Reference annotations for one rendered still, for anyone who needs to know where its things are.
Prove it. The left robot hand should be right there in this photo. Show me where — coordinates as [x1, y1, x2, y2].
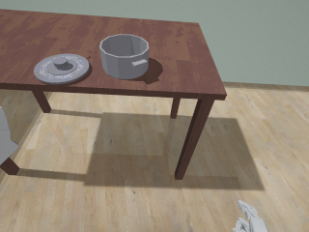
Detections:
[0, 106, 18, 165]

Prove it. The lid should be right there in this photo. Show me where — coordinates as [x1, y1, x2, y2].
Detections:
[34, 53, 90, 85]

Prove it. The right robot hand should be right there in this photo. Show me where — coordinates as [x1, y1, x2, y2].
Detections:
[232, 200, 268, 232]

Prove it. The pot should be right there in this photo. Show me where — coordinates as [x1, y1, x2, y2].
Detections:
[99, 34, 149, 79]

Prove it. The table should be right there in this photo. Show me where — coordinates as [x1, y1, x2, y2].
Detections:
[0, 9, 227, 180]

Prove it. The knob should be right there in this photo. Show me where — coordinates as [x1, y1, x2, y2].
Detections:
[53, 57, 69, 69]

